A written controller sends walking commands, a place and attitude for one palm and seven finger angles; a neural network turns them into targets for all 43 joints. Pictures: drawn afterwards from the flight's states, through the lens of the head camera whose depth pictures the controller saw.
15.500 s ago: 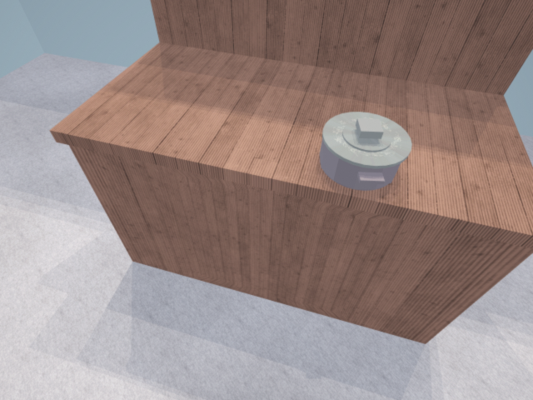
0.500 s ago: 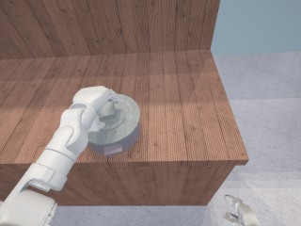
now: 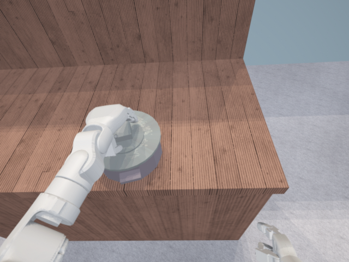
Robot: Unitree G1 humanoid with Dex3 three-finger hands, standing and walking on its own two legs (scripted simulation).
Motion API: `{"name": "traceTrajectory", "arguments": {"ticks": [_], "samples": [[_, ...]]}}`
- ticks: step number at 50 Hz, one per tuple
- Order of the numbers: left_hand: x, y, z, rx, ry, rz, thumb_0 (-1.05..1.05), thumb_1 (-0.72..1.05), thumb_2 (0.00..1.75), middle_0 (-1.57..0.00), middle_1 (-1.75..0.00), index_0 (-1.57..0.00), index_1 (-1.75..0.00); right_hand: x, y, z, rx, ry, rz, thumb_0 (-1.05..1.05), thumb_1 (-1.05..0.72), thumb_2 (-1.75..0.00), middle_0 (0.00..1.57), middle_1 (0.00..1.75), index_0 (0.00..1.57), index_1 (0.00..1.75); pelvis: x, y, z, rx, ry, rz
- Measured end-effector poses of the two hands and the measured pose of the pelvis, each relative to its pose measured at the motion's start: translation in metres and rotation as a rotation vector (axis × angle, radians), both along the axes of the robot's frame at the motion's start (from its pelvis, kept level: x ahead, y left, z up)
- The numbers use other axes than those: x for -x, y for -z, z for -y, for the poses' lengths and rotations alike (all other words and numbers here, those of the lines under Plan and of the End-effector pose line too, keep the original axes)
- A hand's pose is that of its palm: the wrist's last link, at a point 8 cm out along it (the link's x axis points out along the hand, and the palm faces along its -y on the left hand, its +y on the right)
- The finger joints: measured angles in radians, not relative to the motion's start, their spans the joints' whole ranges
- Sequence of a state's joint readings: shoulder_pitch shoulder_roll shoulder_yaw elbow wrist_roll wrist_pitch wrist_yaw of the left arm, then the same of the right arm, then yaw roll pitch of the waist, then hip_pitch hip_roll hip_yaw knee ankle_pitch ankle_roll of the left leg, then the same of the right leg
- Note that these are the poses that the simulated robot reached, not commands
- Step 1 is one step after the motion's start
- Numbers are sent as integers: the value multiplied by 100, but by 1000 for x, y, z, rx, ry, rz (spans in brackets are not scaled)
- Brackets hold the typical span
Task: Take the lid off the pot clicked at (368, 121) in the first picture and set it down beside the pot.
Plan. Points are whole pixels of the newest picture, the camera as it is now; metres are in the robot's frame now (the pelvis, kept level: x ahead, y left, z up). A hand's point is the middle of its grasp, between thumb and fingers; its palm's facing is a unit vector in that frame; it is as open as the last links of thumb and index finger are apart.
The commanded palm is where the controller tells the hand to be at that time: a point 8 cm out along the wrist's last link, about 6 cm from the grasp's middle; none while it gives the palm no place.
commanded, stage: lower the open fingers around the knob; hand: left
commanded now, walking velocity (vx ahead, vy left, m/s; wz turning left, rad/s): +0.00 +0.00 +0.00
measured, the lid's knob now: (121, 131) +0.42 +0.16 +0.05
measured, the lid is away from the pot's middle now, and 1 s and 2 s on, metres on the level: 0.00 0.01 0.01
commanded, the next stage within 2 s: close the fingers and squeeze the knob in 0.14 s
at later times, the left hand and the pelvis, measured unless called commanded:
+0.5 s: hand (116, 137) +0.39 +0.16 +0.07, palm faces -0.28 -0.12 -0.95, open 9.8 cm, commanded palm +0.37 +0.17 +0.14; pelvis +0.00 +0.00 +0.00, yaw +0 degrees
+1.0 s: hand (116, 137) +0.39 +0.16 +0.07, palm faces -0.29 -0.12 -0.95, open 8.2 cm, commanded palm +0.37 +0.17 +0.14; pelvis +0.00 +0.00 +0.00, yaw +0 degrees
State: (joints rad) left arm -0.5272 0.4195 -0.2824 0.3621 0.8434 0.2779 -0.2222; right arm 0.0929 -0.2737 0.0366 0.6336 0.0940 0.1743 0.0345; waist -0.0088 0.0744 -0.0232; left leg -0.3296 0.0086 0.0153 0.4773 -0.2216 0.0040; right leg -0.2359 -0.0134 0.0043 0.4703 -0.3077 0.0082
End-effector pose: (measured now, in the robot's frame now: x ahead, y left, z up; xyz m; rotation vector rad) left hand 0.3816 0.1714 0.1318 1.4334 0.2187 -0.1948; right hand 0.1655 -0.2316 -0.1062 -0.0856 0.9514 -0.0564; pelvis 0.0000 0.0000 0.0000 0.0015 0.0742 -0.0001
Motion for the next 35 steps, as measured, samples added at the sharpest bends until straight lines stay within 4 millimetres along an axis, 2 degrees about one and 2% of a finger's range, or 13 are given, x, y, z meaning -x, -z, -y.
{"name": "traceTrajectory", "arguments": {"ticks": [16,35], "samples": [[1,2,0,-2,-9,-11,0,-23,132,-80,-10,-81,-9,-7,-1,-2,-1,-12,12,1,-90,-90,20,30,20,30,1,0,1,0,-4,-1],[3,4,1,-9,-6,-16,0,-4,118,-65,-62,-68,-62,3,2,1,7,-1,-15,1,-90,-90,20,30,20,30,2,0,1,1,-5,1]]}}
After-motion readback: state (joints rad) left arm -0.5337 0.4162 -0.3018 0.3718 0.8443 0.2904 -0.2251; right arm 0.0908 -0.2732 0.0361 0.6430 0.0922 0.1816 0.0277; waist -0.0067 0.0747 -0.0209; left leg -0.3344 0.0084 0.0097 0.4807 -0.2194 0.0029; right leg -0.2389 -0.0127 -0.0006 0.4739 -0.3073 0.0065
